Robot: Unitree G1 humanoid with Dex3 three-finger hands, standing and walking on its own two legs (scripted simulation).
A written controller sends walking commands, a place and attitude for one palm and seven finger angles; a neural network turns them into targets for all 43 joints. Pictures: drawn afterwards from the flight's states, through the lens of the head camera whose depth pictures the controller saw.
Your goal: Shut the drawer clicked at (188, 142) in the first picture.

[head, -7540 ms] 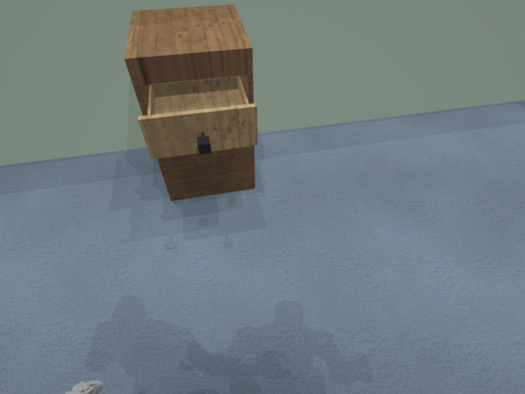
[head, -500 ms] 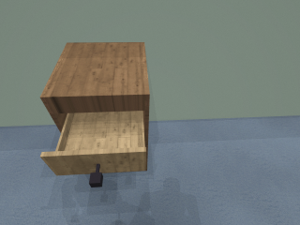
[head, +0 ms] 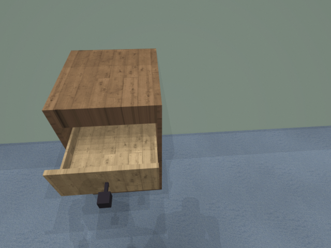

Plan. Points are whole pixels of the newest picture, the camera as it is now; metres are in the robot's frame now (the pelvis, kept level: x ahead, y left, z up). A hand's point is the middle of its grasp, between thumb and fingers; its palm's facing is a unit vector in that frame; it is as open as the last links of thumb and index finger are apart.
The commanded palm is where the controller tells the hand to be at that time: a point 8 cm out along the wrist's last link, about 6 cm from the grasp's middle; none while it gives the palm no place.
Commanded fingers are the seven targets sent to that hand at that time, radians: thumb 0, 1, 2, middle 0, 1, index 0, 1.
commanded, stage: shuffle to correct the standing spot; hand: left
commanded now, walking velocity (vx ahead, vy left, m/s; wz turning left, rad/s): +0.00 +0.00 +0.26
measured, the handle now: (105, 194) +0.33 +0.24 -0.22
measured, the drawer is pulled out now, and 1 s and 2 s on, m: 0.21 0.21 0.21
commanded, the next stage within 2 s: come to a stop and stand still in 0.18 s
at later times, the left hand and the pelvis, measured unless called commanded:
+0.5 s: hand out of the picture -0.04 +0.16 -0.18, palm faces +0.11 -0.97 -0.20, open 7.4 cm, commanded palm none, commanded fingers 0.00 0.90 0.90 -0.20 -0.30 -0.20 -0.30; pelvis -0.02 -0.01 -0.01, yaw +3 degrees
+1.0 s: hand out of the picture -0.02 +0.16 -0.18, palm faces +0.05 -0.98 -0.21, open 7.4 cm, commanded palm none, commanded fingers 0.00 0.90 0.90 -0.20 -0.30 -0.20 -0.30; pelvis -0.02 +0.00 -0.01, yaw +2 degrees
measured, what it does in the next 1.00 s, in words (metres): stands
